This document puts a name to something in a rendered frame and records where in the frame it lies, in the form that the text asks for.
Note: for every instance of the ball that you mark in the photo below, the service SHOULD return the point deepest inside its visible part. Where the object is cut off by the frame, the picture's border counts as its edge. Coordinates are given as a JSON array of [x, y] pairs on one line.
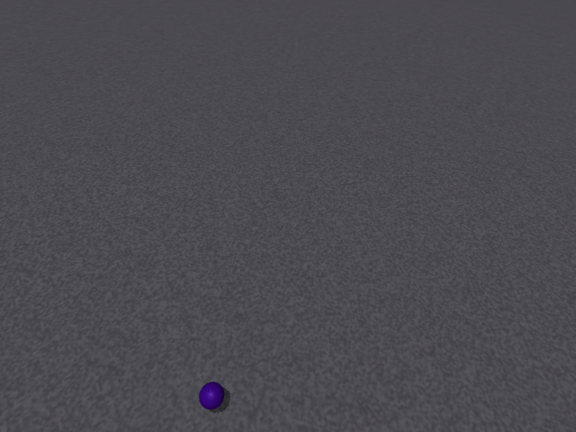
[[211, 395]]

